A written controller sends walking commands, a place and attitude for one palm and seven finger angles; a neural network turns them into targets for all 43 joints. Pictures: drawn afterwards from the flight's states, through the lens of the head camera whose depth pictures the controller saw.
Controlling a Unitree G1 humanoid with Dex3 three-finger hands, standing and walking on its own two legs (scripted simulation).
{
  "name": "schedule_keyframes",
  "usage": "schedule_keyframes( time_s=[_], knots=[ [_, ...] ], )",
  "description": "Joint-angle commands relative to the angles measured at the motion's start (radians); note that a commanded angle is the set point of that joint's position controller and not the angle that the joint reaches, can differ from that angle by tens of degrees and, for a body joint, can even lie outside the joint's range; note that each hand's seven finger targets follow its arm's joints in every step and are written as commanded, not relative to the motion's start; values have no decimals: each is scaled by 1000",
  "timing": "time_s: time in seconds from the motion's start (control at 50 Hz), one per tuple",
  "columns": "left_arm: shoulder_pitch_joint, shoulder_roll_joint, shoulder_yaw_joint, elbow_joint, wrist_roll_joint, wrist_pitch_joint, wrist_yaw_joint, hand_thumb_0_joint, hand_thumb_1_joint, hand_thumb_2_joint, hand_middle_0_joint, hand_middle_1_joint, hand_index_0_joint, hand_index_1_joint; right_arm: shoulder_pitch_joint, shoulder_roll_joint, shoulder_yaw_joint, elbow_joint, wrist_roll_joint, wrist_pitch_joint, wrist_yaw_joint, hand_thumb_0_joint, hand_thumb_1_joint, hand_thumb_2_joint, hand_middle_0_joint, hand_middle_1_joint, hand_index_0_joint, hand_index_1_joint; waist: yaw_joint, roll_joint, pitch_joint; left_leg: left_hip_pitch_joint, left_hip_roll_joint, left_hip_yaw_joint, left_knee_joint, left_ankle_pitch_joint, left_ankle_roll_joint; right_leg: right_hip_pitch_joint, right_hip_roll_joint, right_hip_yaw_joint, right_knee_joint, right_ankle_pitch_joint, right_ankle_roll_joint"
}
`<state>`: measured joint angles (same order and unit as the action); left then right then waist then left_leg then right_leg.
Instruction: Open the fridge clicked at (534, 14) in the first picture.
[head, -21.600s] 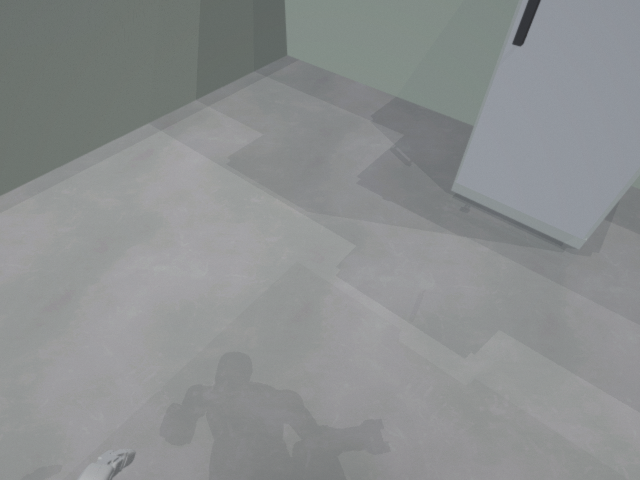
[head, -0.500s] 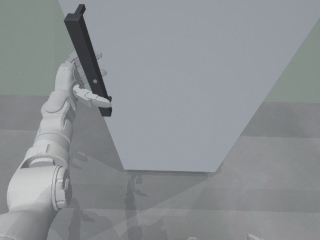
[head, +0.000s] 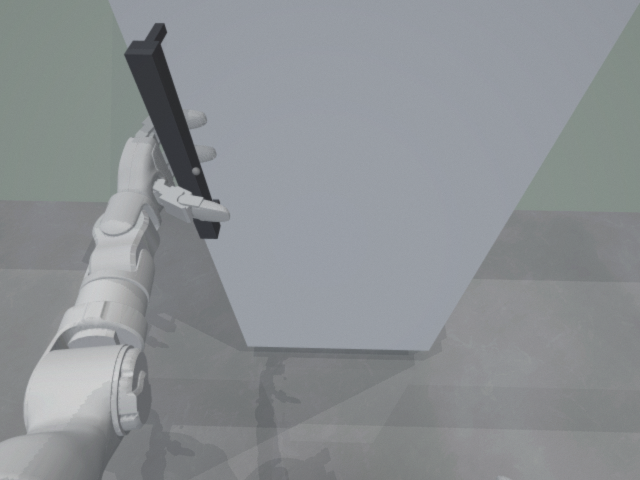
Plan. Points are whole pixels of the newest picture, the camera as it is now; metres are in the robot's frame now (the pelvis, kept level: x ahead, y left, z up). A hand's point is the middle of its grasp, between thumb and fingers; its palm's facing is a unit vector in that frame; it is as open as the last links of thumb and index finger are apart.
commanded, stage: slide the fingers in behind the handle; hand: left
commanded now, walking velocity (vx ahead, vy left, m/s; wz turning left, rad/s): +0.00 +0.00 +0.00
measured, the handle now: (188, 149) +0.51 +0.17 +0.13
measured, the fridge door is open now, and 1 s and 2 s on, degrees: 0 0 0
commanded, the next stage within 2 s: grip the handle and tug to test in 0.54 s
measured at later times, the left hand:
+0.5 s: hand (195, 173) +0.46 +0.15 +0.13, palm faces -0.04 -1.00 -0.01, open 14.1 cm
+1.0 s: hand (194, 175) +0.46 +0.16 +0.13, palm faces -0.05 -1.00 +0.00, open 10.9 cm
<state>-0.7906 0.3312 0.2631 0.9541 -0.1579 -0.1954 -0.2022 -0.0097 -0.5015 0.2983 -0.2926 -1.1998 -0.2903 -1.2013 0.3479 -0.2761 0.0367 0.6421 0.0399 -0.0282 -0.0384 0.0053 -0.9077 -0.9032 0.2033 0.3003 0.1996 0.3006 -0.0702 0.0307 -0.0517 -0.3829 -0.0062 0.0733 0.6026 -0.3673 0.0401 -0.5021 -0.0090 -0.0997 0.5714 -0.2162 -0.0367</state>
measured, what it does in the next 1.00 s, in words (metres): stands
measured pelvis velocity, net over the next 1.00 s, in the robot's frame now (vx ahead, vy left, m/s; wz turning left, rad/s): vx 0.00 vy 0.01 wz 0.00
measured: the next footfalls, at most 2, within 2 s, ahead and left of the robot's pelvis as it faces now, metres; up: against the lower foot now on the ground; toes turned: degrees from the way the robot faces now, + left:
none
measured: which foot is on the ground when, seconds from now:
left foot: down 0.00-1.00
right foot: down 0.00-1.00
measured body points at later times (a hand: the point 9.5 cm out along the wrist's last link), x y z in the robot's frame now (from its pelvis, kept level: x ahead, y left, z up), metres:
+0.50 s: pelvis -0.01 +0.00 +0.00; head +0.05 -0.01 +0.44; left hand +0.45 +0.21 +0.14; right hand +0.06 -0.26 -0.12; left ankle -0.04 +0.09 -0.73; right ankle +0.04 -0.10 -0.73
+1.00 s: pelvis +0.00 +0.01 +0.00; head +0.05 +0.00 +0.45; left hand +0.45 +0.21 +0.13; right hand +0.07 -0.25 -0.12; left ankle -0.04 +0.09 -0.73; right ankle +0.04 -0.10 -0.73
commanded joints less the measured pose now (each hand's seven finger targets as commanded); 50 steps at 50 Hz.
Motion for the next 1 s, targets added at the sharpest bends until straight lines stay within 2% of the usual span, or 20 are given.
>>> schedule_keyframes(
  time_s=[0.0, 0.02, 0.06, 0.14, 0.18, 0.26, 0.34, 0.36, 0.4, 0.46, 0.5, 0.56, 0.6, 0.62, 0.64, 0.68, 0.74, 0.78, 0.8, 0.98],
  knots=[
    [-485, 181, -5, -195, 2, -73, 3, 0, -500, 300, -300, -1200, -300, -1200, 40, -136, -49, -100, 7, -46, -13, 0, -900, -900, 200, 300, 200, 300, -18, -11, -318, -8, -1, -79, -74, 282, -10, 290, 5, 79, -10, 275, -1],
    [-486, 193, 6, -180, 2, -76, 2, 0, -500, 300, -300, -1200, -300, -1200, 43, -139, -49, -99, 6, -48, -14, 0, -900, -900, 200, 300, 200, 300, -21, -42, -325, -13, -1, -80, -75, 260, -8, 296, 7, 80, -11, 263, 0],
    [-506, 196, 3, -159, -2, -79, -4, 0, -500, 300, -300, -1200, -300, -1200, 41, -141, -47, -98, 8, -50, -17, 0, -900, -900, 200, 300, 200, 300, -27, -49, -324, -34, -4, -75, -75, 224, -6, 303, 5, 87, -13, 248, 2],
    [-513, 220, 21, -181, -3, -94, -15, 0, -500, 300, -300, -1200, -300, -1200, 43, -141, -49, -96, 6, -56, -19, 0, -900, -900, 200, 300, 200, 300, -13, 3, -393, -7, -7, -76, -62, 279, -9, 324, 3, 91, 4, 295, -2],
    [-523, 192, -6, -177, -6, -95, -20, 0, -500, 300, -300, -1200, -300, -1200, 48, -140, -49, -92, 7, -55, -20, 0, -900, -900, 200, 300, 200, 300, -26, 1, -387, 4, -5, -78, -57, 297, -9, 308, 4, 87, 4, 303, -1],
    [-466, 228, 35, -183, -20, -92, -27, 0, -500, 300, -300, -1200, -300, -1200, 42, -144, -50, -101, 9, -57, -17, 0, -900, -900, 200, 300, 200, 300, -6, -39, -399, -24, -5, -69, -59, 295, -7, 351, 5, 93, 5, 325, 3],
    [-502, 215, 14, -167, -17, -87, -30, 0, -500, 300, -300, -1200, -300, -1200, 41, -144, -47, -96, 12, -55, -21, 0, -900, -900, 200, 300, 200, 300, -25, -29, -338, -34, -2, -74, -67, 250, -7, 304, 5, 89, -6, 277, 4],
    [-512, 239, 30, -172, -13, -90, -27, 0, -500, 300, -300, -1200, -300, -1200, 47, -145, -48, -93, 10, -55, -21, 0, -900, -900, 200, 300, 200, 300, -20, -14, -342, -32, -3, -77, -69, 249, -7, 304, 5, 90, -6, 269, 2],
    [-504, 232, 26, -180, -10, -91, -24, 0, -500, 300, -300, -1200, -300, -1200, 46, -143, -48, -98, 9, -56, -21, 0, -900, -900, 200, 300, 200, 300, -15, 10, -359, -13, -3, -81, -67, 282, -10, 303, 5, 85, 1, 281, -2],
    [-491, 203, 15, -192, -17, -92, -23, 0, -500, 300, -300, -1200, -300, -1200, 49, -141, -51, -99, 7, -61, -18, 0, -900, -900, 200, 300, 200, 300, -15, -23, -387, -1, -1, -79, -64, 292, -10, 313, 8, 85, 0, 292, 1],
    [-466, 238, 48, -183, -21, -93, -20, 0, -500, 300, -300, -1200, -300, -1200, 54, -147, -53, -97, 7, -59, -20, 0, -900, -900, 200, 300, 200, 300, -9, -57, -390, -14, 1, -78, -64, 310, -8, 336, 8, 86, 2, 315, 3],
    [-487, 210, 17, -193, -14, -90, -21, 0, -500, 300, -300, -1200, -300, -1200, 47, -142, -49, -98, 8, -59, -18, 0, -900, -900, 200, 300, 200, 300, -16, -27, -364, -12, 0, -78, -70, 294, -11, 314, 7, 83, 0, 298, 1],
    [-495, 237, 34, -210, -7, -96, -17, 0, -500, 300, -300, -1200, -300, -1200, 52, -143, -51, -95, 5, -57, -18, 0, -900, -900, 200, 300, 200, 300, -8, 6, -377, 3, 1, -82, -69, 319, -12, 312, 7, 84, 3, 302, -2],
    [-478, 211, 22, -212, -10, -94, -18, 0, -500, 300, -300, -1200, -300, -1200, 46, -139, -51, -101, 6, -60, -15, 0, -900, -900, 200, 300, 200, 300, -8, 10, -376, 13, 0, -79, -67, 322, -13, 307, 8, 84, 1, 304, -1],
    [-466, 228, 37, -212, -11, -94, -17, 0, -453, 320, -305, -1207, -305, -1207, 47, -140, -51, -99, 6, -59, -16, 0, -900, -900, 200, 300, 200, 300, -1, 11, -376, 10, 2, -80, -68, 334, -15, 313, 8, 83, 2, 309, -3],
    [-445, 196, 15, -222, -15, -91, -17, 0, -360, 360, -315, -1220, -315, -1220, 45, -140, -51, -106, 6, -56, -14, 0, -900, -900, 200, 300, 200, 300, 0, -2, -378, 24, 4, -83, -66, 369, -15, 311, 9, 79, 3, 321, -4],
    [-462, 216, 32, -215, -20, -85, -15, 0, -220, 420, -330, -1240, -330, -1240, 44, -142, -51, -101, 6, -57, -16, 0, -900, -900, 200, 300, 200, 300, -10, -44, -365, -2, 3, -78, -72, 315, -12, 324, 9, 82, -3, 310, 1],
    [-473, 210, 24, -210, -16, -85, -13, 0, -127, 460, -340, -1253, -340, -1253, 43, -144, -50, -102, 6, -55, -18, 0, -900, -900, 200, 300, 200, 300, -11, -42, -343, 1, 4, -84, -77, 308, -13, 304, 8, 77, -5, 285, -1],
    [-483, 202, 16, -211, -13, -84, -14, 0, -80, 480, -345, -1260, -345, -1260, 37, -141, -49, -103, 7, -57, -18, 0, -900, -900, 200, 300, 200, 300, -12, -6, -341, 8, 3, -82, -75, 310, -14, 292, 7, 81, -5, 286, -2],
    [-523, 206, 23, -183, -10, -96, -3, 0, 340, 660, -390, -1320, -390, -1320, 55, -143, -50, -90, 1, -62, -20, 0, -900, -900, 200, 300, 200, 300, -18, -26, -378, 28, 5, -96, -66, 332, -19, 281, 9, 76, 5, 281, -2]
  ],
)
